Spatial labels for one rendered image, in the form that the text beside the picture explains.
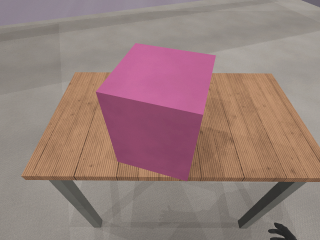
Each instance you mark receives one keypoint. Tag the robot right hand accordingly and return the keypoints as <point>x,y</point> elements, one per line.
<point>283,231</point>

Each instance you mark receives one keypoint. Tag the carton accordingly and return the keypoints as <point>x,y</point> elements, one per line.
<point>153,104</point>

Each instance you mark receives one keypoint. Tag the table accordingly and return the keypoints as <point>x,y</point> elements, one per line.
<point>250,132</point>

